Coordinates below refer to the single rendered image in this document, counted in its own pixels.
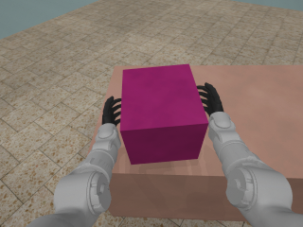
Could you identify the left robot forearm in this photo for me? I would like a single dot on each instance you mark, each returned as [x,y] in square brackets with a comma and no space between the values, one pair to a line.
[103,155]

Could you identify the robot right hand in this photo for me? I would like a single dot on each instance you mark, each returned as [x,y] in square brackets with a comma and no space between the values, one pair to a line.
[213,101]

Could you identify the robot left upper arm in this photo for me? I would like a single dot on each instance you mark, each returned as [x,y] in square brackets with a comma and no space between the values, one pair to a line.
[79,200]

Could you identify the robot right upper arm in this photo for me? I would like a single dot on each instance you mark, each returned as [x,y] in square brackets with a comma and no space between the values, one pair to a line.
[263,196]

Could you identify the pedestal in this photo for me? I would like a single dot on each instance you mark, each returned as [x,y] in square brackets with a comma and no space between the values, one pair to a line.
[265,102]

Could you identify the robot left hand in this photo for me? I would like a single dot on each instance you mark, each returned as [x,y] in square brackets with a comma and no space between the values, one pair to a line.
[108,111]

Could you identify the right robot forearm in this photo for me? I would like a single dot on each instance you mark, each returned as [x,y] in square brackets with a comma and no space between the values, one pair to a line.
[230,149]

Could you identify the carton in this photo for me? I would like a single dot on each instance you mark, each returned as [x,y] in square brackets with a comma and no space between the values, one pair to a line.
[162,117]

